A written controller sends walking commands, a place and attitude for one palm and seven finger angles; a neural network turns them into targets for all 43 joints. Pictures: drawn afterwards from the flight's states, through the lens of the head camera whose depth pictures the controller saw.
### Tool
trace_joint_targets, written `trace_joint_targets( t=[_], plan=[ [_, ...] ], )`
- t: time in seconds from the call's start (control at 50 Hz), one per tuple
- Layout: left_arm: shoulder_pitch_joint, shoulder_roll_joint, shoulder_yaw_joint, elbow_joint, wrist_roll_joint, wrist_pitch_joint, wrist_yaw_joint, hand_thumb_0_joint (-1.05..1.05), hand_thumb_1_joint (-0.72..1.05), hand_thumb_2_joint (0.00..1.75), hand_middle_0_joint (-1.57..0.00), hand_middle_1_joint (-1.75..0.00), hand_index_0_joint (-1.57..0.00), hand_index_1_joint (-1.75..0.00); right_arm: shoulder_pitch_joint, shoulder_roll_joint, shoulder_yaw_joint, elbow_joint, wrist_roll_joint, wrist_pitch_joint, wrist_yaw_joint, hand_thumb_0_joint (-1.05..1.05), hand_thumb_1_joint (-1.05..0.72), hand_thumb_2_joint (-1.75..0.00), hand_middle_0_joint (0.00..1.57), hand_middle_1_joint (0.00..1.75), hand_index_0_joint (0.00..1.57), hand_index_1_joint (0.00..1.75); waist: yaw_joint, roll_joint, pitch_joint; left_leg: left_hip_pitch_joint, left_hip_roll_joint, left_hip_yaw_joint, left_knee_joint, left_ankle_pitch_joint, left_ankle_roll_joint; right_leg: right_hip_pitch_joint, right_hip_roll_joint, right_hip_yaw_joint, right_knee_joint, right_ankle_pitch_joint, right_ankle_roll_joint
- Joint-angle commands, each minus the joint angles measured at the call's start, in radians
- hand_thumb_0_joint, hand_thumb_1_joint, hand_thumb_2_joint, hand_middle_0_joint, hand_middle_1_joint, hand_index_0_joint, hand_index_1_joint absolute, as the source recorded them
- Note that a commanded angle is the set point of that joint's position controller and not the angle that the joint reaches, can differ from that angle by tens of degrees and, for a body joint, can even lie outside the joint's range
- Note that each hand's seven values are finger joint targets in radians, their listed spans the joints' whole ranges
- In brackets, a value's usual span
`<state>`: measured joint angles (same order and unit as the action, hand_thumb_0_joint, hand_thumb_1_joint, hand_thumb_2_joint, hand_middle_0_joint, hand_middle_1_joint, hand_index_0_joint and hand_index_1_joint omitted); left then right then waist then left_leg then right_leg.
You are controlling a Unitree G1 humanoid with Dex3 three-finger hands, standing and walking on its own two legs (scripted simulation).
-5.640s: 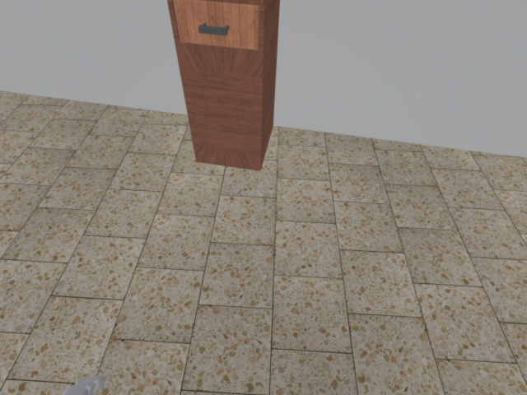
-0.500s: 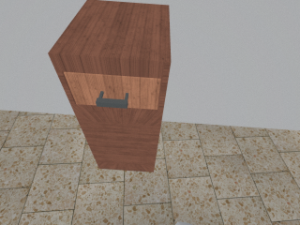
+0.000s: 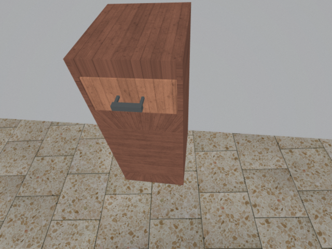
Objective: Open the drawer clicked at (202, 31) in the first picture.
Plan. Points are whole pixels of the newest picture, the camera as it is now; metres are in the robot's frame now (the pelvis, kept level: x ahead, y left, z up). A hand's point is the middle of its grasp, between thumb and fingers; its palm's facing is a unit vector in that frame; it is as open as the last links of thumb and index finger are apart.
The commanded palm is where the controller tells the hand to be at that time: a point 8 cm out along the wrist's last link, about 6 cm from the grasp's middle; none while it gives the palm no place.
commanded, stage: come to a stop and stand still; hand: left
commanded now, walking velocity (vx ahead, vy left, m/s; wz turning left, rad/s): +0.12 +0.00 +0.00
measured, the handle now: (128, 102) +0.57 +0.19 -0.02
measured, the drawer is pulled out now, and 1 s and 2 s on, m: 0.00 0.00 0.00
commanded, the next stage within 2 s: look again from close up in 0.38 s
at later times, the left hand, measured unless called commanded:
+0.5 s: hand out of the picture +0.01 +0.20 -0.18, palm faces +0.00 -0.98 -0.21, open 7.4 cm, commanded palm none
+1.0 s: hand out of the picture +0.07 +0.16 -0.17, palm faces +0.03 -0.97 -0.26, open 7.3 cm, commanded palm none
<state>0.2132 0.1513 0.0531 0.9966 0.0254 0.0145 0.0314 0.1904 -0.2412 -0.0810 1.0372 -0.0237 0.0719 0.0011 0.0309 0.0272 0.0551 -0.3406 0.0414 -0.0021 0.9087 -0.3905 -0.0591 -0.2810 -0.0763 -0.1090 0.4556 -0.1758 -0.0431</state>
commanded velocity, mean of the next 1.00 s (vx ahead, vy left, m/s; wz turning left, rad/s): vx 0.03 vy -0.05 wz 0.00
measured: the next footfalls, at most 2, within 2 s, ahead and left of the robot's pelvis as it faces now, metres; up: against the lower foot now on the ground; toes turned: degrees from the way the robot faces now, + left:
left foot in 0.16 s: +0.03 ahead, +0.13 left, +0.00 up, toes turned -8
right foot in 0.50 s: +0.05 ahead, -0.08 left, +0.00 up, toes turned -5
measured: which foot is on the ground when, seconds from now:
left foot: up 0.00-0.14, down 0.16-1.00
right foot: down 0.00-0.16, up 0.18-0.48, down 0.50-1.00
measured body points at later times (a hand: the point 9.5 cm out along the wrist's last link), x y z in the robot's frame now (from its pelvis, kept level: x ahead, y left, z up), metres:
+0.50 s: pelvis +0.01 +0.01 -0.01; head +0.04 +0.00 +0.44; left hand +0.02 +0.25 -0.16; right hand -0.04 -0.19 -0.18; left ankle -0.05 +0.17 -0.74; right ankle +0.01 -0.08 -0.75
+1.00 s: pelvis +0.05 -0.02 -0.01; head +0.04 -0.05 +0.44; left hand +0.07 +0.21 -0.15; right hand +0.04 -0.23 -0.19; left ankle -0.01 +0.12 -0.74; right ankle +0.01 -0.08 -0.74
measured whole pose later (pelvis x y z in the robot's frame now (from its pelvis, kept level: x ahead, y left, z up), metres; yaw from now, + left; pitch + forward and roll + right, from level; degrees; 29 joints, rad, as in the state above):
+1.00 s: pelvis +0.05 -0.02 -0.01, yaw -1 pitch -1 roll +1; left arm 0.28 0.13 0.01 1.10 0.00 -0.03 0.05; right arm 0.30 -0.16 0.01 1.11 -0.02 -0.01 -0.04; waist -0.02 0.06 0.00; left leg -0.11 0.04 0.06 0.47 -0.34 -0.03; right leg -0.15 0.05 -0.10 0.50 -0.34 -0.09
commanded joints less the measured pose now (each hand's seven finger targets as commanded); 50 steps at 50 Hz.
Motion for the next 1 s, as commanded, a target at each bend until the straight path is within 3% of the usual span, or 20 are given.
trace_joint_targets(
  t=[0.0,0.08,0.1,0.14,0.18,0.28,0.38,0.42,0.44,0.46,0.48,0.5,0.54,0.6,0.64,0.68,0.7,0.76,0.82,0.98],
  plan=[
    [0.058,0.22,0.046,-0.028,0.013,-0.015,-0.001,0.0,0.9,0.9,-0.2,-0.3,-0.2,-0.3,0.02,-0.016,0.014,-0.064,0.007,-0.034,0.005,0.0,-0.9,-0.9,0.2,0.3,0.2,0.3,0.026,-0.22,-0.061,0.005,-0.013,0.037,-0.189,-0.042,0.02,0.092,-0.222,0.304,-0.266,-0.182,-0.1],
    [0.011,0.199,0.034,-0.001,0.0,-0.007,-0.004,0.0,0.9,0.9,-0.2,-0.3,-0.2,-0.3,0.177,0.006,0.033,-0.002,0.01,-0.061,-0.007,0.0,-0.9,-0.9,0.2,0.3,0.2,0.3,-0.05,-0.188,-0.095,0.288,-0.037,0.075,-0.53,0.109,0.042,-0.04,-0.136,0.223,-0.21,-0.272,-0.027],
    [0.021,0.161,0.021,0.004,-0.01,-0.005,-0.007,0.0,0.9,0.9,-0.2,-0.3,-0.2,-0.3,0.208,-0.021,0.033,0.011,0.008,-0.073,-0.015,0.0,-0.9,-0.9,0.2,0.3,0.2,0.3,-0.06,-0.077,-0.098,0.355,0.012,0.026,-0.606,0.108,0.049,-0.102,-0.083,0.175,-0.122,-0.285,0.005],
    [0.034,0.075,-0.002,-0.002,-0.013,-0.001,-0.017,0.0,0.9,0.9,-0.2,-0.3,-0.2,-0.3,0.151,-0.131,0.017,-0.023,-0.002,-0.073,-0.024,0.0,-0.9,-0.9,0.2,0.3,0.2,0.3,-0.052,0.25,0.012,0.158,0.293,-0.324,-0.827,-0.262,0.136,-0.199,0.033,0.032,0.159,-0.267,0.055],
    [0.029,0.087,0.003,0.017,0.003,0.001,-0.028,0.0,0.9,0.9,-0.2,-0.3,-0.2,-0.3,0.055,-0.115,0.032,-0.046,-0.011,-0.073,-0.03,0.0,-0.9,-0.9,0.2,0.3,0.2,0.3,-0.028,0.157,0.096,-0.03,0.287,-0.331,-0.878,-0.32,0.185,-0.145,0.026,0.085,0.326,-0.211,0.055],
    [0.089,0.087,0.006,0.064,0.002,-0.004,-0.04,0.0,0.9,0.9,-0.2,-0.3,-0.2,-0.3,0.123,-0.057,0.044,-0.009,0.0,-0.092,-0.045,0.0,-0.9,-0.9,0.2,0.3,0.2,0.3,-0.03,0.124,0.113,0.134,0.192,-0.144,-0.787,0.049,0.163,-0.243,0.029,0.094,0.457,-0.134,0.071],
    [0.021,0.052,-0.008,0.032,-0.009,-0.012,-0.035,0.0,0.9,0.9,-0.2,-0.3,-0.2,-0.3,0.207,-0.052,0.036,0.037,-0.007,-0.096,-0.055,0.0,-0.9,-0.9,0.2,0.3,0.2,0.3,-0.069,0.131,0.05,0.243,0.228,-0.136,-0.665,0.451,0.209,-0.157,0.024,0.065,0.242,-0.237,0.073],
    [0.065,0.046,-0.006,0.049,-0.015,-0.021,-0.031,0.0,0.9,0.9,-0.2,-0.3,-0.2,-0.3,0.206,-0.049,0.033,0.049,-0.005,-0.095,-0.057,0.0,-0.9,-0.9,0.2,0.3,0.2,0.3,-0.048,0.135,0.008,0.245,0.202,-0.107,-0.576,0.572,0.187,-0.042,0.045,0.042,0.08,-0.167,0.064],
    [0.105,0.056,-0.004,0.068,-0.016,-0.029,-0.029,0.0,0.9,0.9,-0.2,-0.3,-0.2,-0.3,0.205,-0.048,0.032,0.056,0.002,-0.095,-0.056,0.0,-0.9,-0.9,0.2,0.3,0.2,0.3,-0.029,0.091,-0.028,0.226,0.173,-0.084,-0.517,0.568,0.153,0.056,0.049,0.039,-0.046,-0.028,0.062],
    [0.22,0.096,-0.013,0.15,-0.004,-0.05,0.022,0.0,0.9,0.9,-0.2,-0.3,-0.2,-0.3,0.066,-0.061,0.034,0.012,0.023,-0.116,-0.035,0.0,-0.9,-0.9,0.2,0.3,0.2,0.3,0.046,0.03,-0.005,0.081,0.134,0.028,-0.288,0.469,0.071,0.106,-0.04,0.165,-0.077,0.21,0.03],
    [0.239,0.149,-0.006,0.119,-0.005,-0.062,0.018,0.0,0.9,0.9,-0.2,-0.3,-0.2,-0.3,0.105,0.061,0.056,-0.039,0.014,-0.107,-0.027,0.0,-0.9,-0.9,0.2,0.3,0.2,0.3,-0.002,-0.161,-0.03,-0.009,0.011,0.043,-0.224,0.057,0.059,0.131,-0.141,0.291,-0.114,0.341,-0.008],
    [0.196,0.132,-0.016,0.103,-0.005,-0.068,0.017,0.0,0.9,0.9,-0.2,-0.3,-0.2,-0.3,0.15,0.079,0.06,-0.035,0.011,-0.102,-0.03,0.0,-0.9,-0.9,0.2,0.3,0.2,0.3,-0.03,-0.133,-0.072,0.005,0.013,0.032,-0.204,-0.095,0.059,0.155,-0.198,0.292,-0.1,0.39,-0.07],
    [0.146,0.127,-0.006,0.089,-0.004,-0.075,0.021,0.0,0.9,0.9,-0.2,-0.3,-0.2,-0.3,0.22,0.089,0.063,0.0,0.013,-0.092,-0.024,0.0,-0.9,-0.9,0.2,0.3,0.2,0.3,-0.051,-0.159,-0.217,0.032,0.003,0.048,-0.183,-0.092,0.065,0.26,-0.14,0.239,-0.057,0.447,-0.113],
    [0.121,0.092,-0.017,0.076,-0.011,-0.077,0.028,0.0,0.9,0.9,-0.2,-0.3,-0.2,-0.3,0.201,0.087,0.072,-0.001,0.015,-0.1,-0.027,0.0,-0.9,-0.9,0.2,0.3,0.2,0.3,-0.049,-0.147,-0.18,0.017,0.006,0.048,-0.256,-0.024,0.06,0.301,-0.14,0.207,0.007,0.732,-0.123],
    [0.094,0.085,-0.024,0.076,-0.017,-0.068,0.027,0.0,0.9,0.9,-0.2,-0.3,-0.2,-0.3,0.241,0.093,0.074,0.03,0.014,-0.101,-0.03,0.0,-0.9,-0.9,0.2,0.3,0.2,0.3,-0.071,-0.082,-0.139,0.142,0.003,0.045,-0.446,0.178,0.061,0.227,-0.097,0.153,0.062,0.631,-0.078],
    [0.107,0.052,-0.033,0.074,-0.024,-0.053,0.024,0.0,0.9,0.9,-0.2,-0.3,-0.2,-0.3,0.251,0.04,0.072,0.046,0.004,-0.104,-0.037,0.0,-0.9,-0.9,0.2,0.3,0.2,0.3,-0.052,0.069,-0.062,0.173,0.101,-0.022,-0.441,0.51,0.095,0.111,-0.025,0.125,0.06,0.29,-0.024],
    [0.105,0.05,-0.032,0.069,-0.02,-0.046,0.024,0.0,0.9,0.9,-0.2,-0.3,-0.2,-0.3,0.229,0.038,0.075,0.04,0.003,-0.096,-0.039,0.0,-0.9,-0.9,0.2,0.3,0.2,0.3,-0.046,0.055,-0.012,0.141,0.11,-0.015,-0.444,0.441,0.108,0.082,-0.011,0.123,0.014,0.157,-0.021],
    [0.113,0.07,-0.032,0.081,-0.016,-0.05,0.018,0.0,0.9,0.9,-0.2,-0.3,-0.2,-0.3,0.204,0.061,0.081,0.046,0.005,-0.09,-0.042,0.0,-0.9,-0.9,0.2,0.3,0.2,0.3,-0.048,0.066,0.074,0.124,0.077,-0.002,-0.454,0.37,0.088,0.059,-0.024,0.156,-0.022,0.218,-0.028],
    [0.121,0.08,-0.031,0.084,-0.017,-0.055,0.016,0.0,0.9,0.9,-0.2,-0.3,-0.2,-0.3,0.21,0.049,0.082,0.052,0.008,-0.09,-0.046,0.0,-0.9,-0.9,0.2,0.3,0.2,0.3,-0.053,-0.061,0.032,0.147,0.064,0.01,-0.458,0.301,0.079,0.107,-0.043,0.166,-0.039,0.336,-0.027],
    [0.143,0.095,-0.029,0.081,-0.018,-0.057,0.014,0.0,0.9,0.9,-0.2,-0.3,-0.2,-0.3,0.204,0.035,0.088,0.063,0.009,-0.092,-0.046,0.0,-0.9,-0.9,0.2,0.3,0.2,0.3,-0.044,-0.052,-0.02,0.17,0.054,0.022,-0.484,0.289,0.073,0.17,-0.051,0.168,-0.048,0.39,-0.022]
  ],
)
